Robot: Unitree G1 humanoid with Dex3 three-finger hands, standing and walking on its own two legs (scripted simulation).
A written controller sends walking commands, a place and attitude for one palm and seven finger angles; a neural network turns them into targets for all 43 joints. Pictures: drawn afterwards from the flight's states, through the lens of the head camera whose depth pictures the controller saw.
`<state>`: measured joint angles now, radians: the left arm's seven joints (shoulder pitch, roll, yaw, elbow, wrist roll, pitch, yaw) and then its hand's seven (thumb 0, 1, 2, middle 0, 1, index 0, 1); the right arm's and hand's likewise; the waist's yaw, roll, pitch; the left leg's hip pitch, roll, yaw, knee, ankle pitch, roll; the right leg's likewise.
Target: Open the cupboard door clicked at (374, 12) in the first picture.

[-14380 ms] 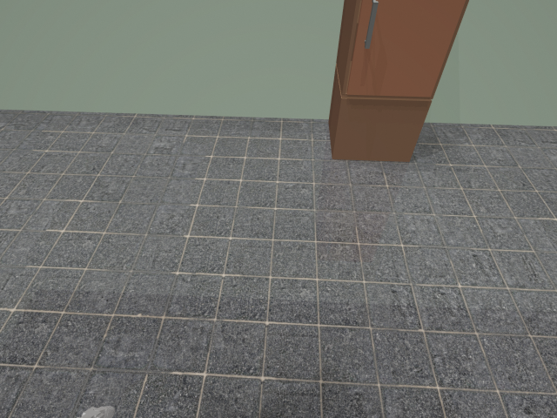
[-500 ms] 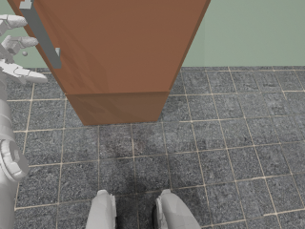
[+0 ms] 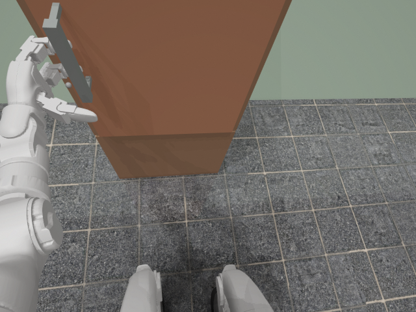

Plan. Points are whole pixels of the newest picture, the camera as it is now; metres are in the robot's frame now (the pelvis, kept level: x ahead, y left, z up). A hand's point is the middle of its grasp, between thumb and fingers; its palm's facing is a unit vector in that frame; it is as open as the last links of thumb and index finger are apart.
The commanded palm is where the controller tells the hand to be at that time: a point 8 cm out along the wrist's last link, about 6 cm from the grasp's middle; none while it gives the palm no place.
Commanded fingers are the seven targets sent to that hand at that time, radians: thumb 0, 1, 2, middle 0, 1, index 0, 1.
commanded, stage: slide the fingers in behind the handle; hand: left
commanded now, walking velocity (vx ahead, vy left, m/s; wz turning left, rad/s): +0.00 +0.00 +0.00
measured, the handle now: (73, 59) +0.56 +0.21 +0.08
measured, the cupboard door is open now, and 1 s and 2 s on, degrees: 0 0 4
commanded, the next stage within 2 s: close the thumb around the handle in 0.86 s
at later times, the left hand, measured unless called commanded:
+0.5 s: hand (87, 86) +0.51 +0.18 +0.07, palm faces +0.03 -1.00 +0.00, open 14.0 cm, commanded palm +0.48 +0.22 +0.07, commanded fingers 0.00 -0.50 0.30 -0.30 -1.20 -0.30 -1.20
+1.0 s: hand (88, 84) +0.51 +0.18 +0.07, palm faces +0.02 -1.00 +0.00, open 14.0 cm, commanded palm +0.48 +0.22 +0.07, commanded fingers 0.00 -0.33 0.37 -0.31 -1.22 -0.31 -1.22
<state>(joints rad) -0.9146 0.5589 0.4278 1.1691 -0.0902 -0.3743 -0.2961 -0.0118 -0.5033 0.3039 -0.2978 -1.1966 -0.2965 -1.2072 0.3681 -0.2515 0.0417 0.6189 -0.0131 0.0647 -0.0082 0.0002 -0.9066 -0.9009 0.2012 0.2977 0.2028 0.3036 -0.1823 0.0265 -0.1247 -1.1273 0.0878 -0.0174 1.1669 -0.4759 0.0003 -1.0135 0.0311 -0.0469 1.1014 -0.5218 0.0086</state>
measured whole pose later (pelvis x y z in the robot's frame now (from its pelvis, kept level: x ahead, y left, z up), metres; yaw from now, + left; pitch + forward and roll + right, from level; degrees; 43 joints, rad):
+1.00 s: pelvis +0.00 -0.01 +0.00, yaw +0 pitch +24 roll -3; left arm -0.90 0.49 0.40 1.15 -0.10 -0.40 -0.23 -0.01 -0.50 0.30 -0.29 -1.20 -0.30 -1.20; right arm 0.38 -0.25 0.03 0.64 -0.01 0.07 0.00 0.00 -0.91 -0.90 0.20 0.30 0.20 0.30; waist -0.18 0.03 -0.13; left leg -1.11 0.09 -0.02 1.16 -0.47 -0.01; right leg -1.01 0.03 -0.04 1.11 -0.53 0.00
